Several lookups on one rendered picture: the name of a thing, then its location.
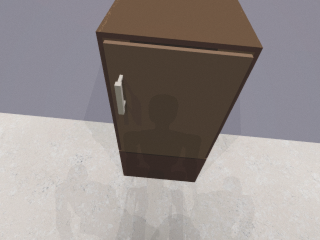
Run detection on cupboard door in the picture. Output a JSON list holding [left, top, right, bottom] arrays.
[[103, 40, 254, 159]]

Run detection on handle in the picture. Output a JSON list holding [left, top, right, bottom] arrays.
[[114, 75, 126, 115]]

